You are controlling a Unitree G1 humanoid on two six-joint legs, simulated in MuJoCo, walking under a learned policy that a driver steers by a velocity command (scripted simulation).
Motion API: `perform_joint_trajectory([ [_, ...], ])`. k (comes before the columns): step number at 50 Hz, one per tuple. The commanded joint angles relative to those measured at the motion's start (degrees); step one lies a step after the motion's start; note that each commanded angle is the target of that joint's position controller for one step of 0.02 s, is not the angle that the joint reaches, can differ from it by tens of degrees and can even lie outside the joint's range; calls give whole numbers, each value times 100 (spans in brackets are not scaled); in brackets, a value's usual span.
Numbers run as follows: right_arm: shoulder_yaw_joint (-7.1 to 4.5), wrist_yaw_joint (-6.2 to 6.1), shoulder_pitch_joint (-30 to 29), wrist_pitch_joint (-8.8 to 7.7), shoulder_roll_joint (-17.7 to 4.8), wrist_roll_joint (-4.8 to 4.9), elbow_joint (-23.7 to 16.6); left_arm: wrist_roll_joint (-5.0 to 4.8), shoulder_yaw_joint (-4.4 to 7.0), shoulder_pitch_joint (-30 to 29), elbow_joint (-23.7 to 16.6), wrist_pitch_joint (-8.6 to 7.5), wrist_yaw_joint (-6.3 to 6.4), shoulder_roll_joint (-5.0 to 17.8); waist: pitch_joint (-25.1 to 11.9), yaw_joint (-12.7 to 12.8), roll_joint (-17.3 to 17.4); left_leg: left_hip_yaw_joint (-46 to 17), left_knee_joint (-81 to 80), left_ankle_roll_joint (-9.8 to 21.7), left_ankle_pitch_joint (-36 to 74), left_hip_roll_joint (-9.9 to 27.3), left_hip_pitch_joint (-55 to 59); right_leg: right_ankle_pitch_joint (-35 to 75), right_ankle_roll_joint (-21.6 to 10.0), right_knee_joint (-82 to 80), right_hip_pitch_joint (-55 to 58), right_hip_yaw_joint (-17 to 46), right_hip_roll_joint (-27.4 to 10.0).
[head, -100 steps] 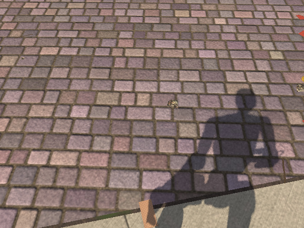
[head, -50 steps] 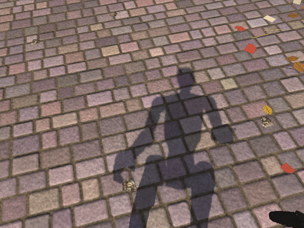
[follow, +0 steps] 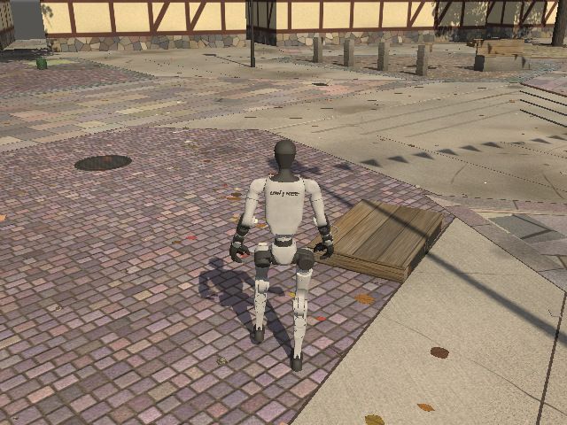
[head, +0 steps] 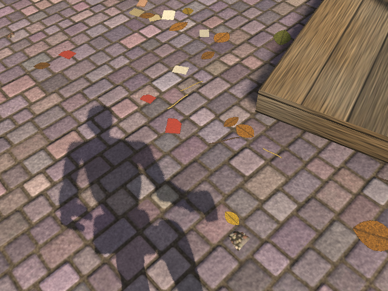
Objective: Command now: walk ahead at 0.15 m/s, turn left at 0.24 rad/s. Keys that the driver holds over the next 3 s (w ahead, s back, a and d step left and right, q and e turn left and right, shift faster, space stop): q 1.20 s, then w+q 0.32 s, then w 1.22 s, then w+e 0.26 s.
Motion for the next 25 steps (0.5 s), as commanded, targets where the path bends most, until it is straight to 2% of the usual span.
perform_joint_trajectory([
  [1,-180,93,-184,-49,-603,0,-476,-40,280,-73,-156,16,72,987,-400,18,-715,58,-264,149,-213,-146,570,3631,-662,93,86,231,-1733],
  [3,-229,166,-134,-27,-663,-51,-580,-126,306,-128,-118,132,138,1008,-379,-45,-750,184,-408,284,-870,-240,455,3857,-585,616,379,301,-1862],
  [4,-266,191,106,-21,-693,-69,-564,-175,315,-218,-139,192,185,1011,-457,-189,-740,302,-628,377,-959,-359,712,4089,-481,1067,380,253,-1811],
  [5,-352,180,554,-32,-832,-79,-481,-195,309,-221,-160,235,234,967,-676,-401,-599,326,-1062,541,-369,-511,1372,4171,-261,1812,236,92,-1566],
  [6,-483,111,957,-32,-1276,-107,-498,-77,288,-68,-267,216,271,927,-1153,-493,96,-631,-1131,915,2100,64,2428,3059,145,3136,-397,-216,-1052],
  [7,-533,43,979,9,-1663,-171,-615,98,161,444,-404,175,209,515,-1713,-138,1301,-2684,-1098,2126,4038,1455,4099,-1676,632,5134,-2362,-218,41],
  [8,-419,13,1110,54,-1186,-163,-683,21,147,320,-332,158,115,701,-2435,-422,913,-3379,-1422,2446,3052,1588,4504,-2545,663,5880,-2849,764,75],
  [9,-394,-9,769,94,-1040,-109,-813,-145,190,16,-397,192,79,861,-2029,-441,468,-2890,-1516,2221,2046,1366,4146,-2231,641,6121,-3121,929,-200],
  [10,-364,-51,500,163,-891,-25,-874,-145,189,-221,-420,250,103,839,-1593,-381,-37,-2505,-1644,1927,1136,1116,3630,-1876,647,5908,-3241,857,-384],
  [11,-328,-94,309,240,-804,30,-932,-105,207,-369,-434,321,145,844,-1187,-311,-235,-2284,-1830,1751,454,975,2999,-1632,676,5468,-3187,817,-535],
  [12,-326,-129,180,298,-805,16,-969,-101,222,-398,-473,381,171,830,-971,-173,-80,-2119,-2000,1597,-166,725,2463,-1444,686,4879,-2860,784,-607],
  [13,-350,-144,69,360,-845,-30,-1019,-110,202,-348,-463,407,176,722,-840,-98,146,-1962,-2101,1486,-440,488,2148,-1332,727,4347,-2592,646,-519],
  [15,-421,-205,124,426,-965,-84,-1064,-113,178,-232,-376,383,201,603,-933,-127,394,-1872,-2108,1492,-375,365,2049,-1247,834,3657,-2264,561,-389],
  [18,-493,-283,116,482,-1080,-30,-1120,-109,178,-242,-319,348,199,607,-1123,-203,447,-1971,-2071,1435,-825,317,1960,-790,893,2988,-1909,634,-364],
  [22,-513,-300,48,592,-1065,-18,-1197,-140,226,-330,-347,256,130,669,-1018,-280,605,-2388,-2055,1300,-1626,263,1910,-612,807,2277,-1690,669,-332],
  [25,-502,-320,-61,676,-992,57,-1243,-150,293,8,-232,147,65,693,-921,-69,605,-2423,-1736,1024,-1807,5,1662,48,567,889,-918,515,-355],
])
Next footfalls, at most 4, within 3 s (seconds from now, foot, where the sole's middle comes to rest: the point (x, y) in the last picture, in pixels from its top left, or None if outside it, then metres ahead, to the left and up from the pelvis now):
0.10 left None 0.20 0.12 -0.78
0.52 right None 0.22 -0.11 -0.78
0.96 left None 0.08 0.11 -0.78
1.38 right None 0.24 -0.04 -0.78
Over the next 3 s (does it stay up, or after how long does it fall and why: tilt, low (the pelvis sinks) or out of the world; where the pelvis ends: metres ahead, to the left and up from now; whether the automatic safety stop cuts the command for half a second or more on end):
stays up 0.50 0.75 -0.01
